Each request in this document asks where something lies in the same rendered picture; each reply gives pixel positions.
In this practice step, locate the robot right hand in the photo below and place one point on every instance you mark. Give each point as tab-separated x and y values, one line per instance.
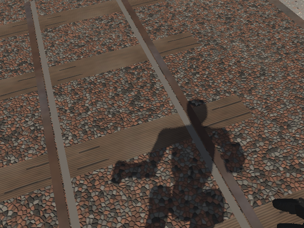
294	207

